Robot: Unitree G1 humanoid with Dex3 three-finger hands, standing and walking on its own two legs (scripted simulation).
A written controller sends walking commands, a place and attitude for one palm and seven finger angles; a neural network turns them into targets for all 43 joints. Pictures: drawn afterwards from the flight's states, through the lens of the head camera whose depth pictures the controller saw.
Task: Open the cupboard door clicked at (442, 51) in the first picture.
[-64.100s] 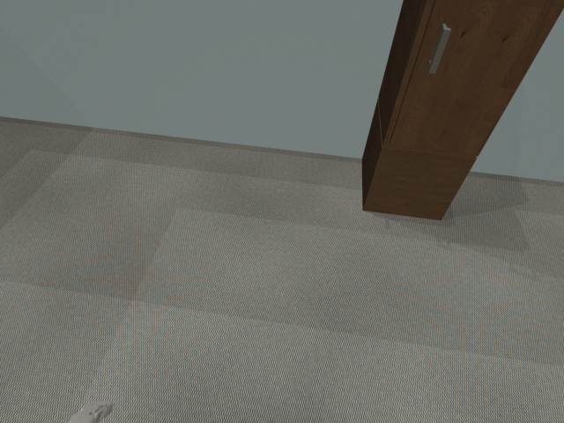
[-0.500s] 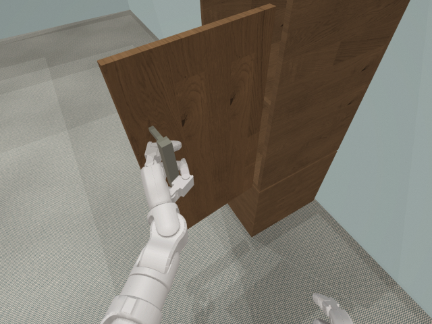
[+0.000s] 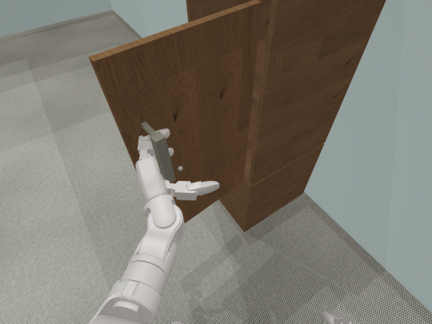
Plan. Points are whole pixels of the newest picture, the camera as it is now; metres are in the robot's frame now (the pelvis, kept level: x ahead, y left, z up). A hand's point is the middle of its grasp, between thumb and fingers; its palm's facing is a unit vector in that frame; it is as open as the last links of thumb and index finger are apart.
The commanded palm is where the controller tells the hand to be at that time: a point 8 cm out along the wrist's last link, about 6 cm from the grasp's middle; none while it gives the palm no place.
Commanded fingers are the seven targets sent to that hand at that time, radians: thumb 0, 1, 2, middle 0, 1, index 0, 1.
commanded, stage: open thumb and fingers to let go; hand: left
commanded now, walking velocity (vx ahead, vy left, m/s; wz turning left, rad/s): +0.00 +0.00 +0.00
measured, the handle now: (158, 153) +0.42 +0.12 +0.09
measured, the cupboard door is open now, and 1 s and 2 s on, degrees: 96 98 98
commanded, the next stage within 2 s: slide the hand sideways off the handle in 0.18 s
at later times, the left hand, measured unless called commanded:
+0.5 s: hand (173, 185) +0.35 +0.09 +0.08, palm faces -0.15 -0.98 -0.08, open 16.1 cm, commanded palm +0.33 +0.13 +0.08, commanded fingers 0.00 -0.50 0.30 -0.15 -0.30 -0.15 -0.30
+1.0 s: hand (151, 204) +0.31 +0.12 +0.08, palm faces -0.07 -1.00 -0.02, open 16.4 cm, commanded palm +0.29 +0.17 +0.08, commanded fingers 0.00 -0.50 0.30 -0.15 -0.30 -0.15 -0.30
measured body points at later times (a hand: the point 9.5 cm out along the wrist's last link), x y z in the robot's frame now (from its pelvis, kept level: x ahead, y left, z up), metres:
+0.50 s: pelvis +0.00 +0.02 +0.00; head +0.03 +0.01 +0.45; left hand +0.35 +0.14 +0.08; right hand +0.13 -0.21 -0.11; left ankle +0.04 +0.14 -0.70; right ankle -0.01 -0.09 -0.70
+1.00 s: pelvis +0.00 +0.02 +0.00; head +0.02 +0.01 +0.45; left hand +0.31 +0.17 +0.08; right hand +0.16 -0.21 -0.09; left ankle +0.04 +0.14 -0.70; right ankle -0.01 -0.09 -0.70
